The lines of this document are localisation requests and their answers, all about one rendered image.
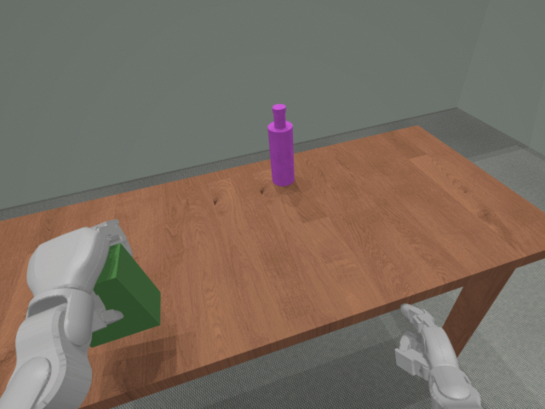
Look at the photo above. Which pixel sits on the right robot forearm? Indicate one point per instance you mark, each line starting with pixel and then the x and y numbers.
pixel 450 388

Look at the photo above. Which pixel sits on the table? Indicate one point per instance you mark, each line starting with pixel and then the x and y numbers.
pixel 246 268

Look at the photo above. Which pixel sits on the robot right hand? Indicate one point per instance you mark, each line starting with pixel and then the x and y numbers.
pixel 418 355

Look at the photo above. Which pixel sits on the left robot forearm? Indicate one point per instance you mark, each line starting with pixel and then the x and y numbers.
pixel 52 366

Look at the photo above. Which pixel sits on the sponge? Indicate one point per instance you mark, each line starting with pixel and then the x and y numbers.
pixel 123 286

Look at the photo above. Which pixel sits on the robot left hand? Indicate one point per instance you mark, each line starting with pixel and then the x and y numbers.
pixel 75 260

